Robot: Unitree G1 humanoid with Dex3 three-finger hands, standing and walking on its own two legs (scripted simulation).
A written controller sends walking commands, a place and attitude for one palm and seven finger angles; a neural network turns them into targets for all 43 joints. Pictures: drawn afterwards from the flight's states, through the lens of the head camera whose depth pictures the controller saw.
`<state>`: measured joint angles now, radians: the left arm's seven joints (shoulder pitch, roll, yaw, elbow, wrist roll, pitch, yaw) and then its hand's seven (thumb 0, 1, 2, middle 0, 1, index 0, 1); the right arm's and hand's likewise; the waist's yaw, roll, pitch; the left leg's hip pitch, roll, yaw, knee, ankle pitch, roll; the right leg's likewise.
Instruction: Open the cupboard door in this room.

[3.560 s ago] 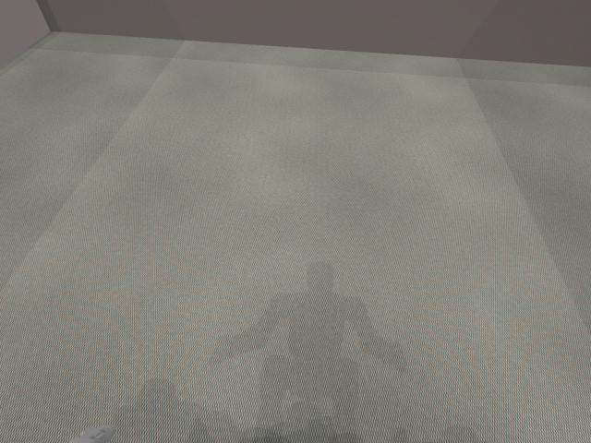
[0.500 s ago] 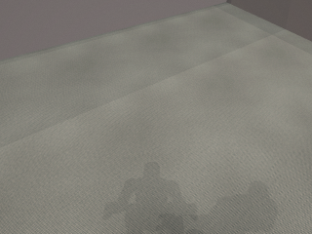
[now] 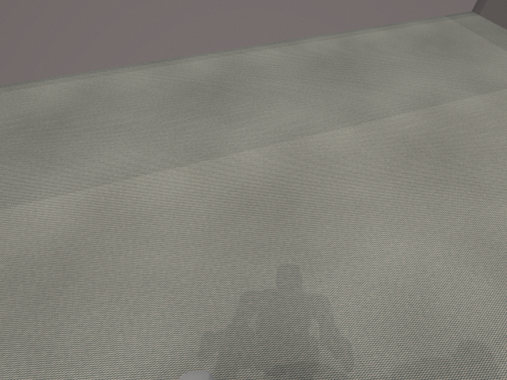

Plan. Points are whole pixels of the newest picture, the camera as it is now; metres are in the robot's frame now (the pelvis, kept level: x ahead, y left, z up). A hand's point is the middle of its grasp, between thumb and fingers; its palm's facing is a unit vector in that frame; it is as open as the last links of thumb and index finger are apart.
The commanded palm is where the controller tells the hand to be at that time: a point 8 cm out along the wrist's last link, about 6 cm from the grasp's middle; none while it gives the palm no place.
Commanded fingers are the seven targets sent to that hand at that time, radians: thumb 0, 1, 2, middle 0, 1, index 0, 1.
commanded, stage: turn or walk to find it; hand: left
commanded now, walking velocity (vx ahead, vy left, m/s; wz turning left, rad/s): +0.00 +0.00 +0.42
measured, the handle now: out of the picture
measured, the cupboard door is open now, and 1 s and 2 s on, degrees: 0 0 0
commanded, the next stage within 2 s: none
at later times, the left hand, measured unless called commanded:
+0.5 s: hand out of the picture +0.04 +0.24 -0.15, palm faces +0.20 -0.95 -0.26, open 7.3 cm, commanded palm none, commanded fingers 0.00 0.90 0.90 -0.20 -0.30 -0.20 -0.30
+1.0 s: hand out of the picture -0.10 +0.23 -0.19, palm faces +0.45 -0.86 -0.24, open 7.3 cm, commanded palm none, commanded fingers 0.00 0.90 0.90 -0.20 -0.30 -0.20 -0.30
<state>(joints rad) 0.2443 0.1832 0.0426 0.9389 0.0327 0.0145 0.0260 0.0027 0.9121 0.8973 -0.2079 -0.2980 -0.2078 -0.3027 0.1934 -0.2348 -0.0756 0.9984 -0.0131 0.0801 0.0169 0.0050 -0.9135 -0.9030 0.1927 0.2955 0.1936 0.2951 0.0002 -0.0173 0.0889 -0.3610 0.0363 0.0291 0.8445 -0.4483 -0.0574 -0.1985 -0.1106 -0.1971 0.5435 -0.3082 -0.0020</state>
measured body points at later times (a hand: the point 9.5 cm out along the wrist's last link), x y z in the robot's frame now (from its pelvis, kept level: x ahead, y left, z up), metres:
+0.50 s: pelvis -0.03 +0.03 +0.00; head +0.00 +0.02 +0.45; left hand +0.03 +0.29 -0.13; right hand +0.08 -0.21 -0.15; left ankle -0.01 +0.13 -0.74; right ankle -0.02 -0.11 -0.71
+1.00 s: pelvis -0.05 +0.03 -0.01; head -0.03 +0.06 +0.43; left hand -0.13 +0.28 -0.17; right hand +0.13 -0.18 -0.15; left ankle -0.10 +0.13 -0.74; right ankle -0.02 -0.10 -0.73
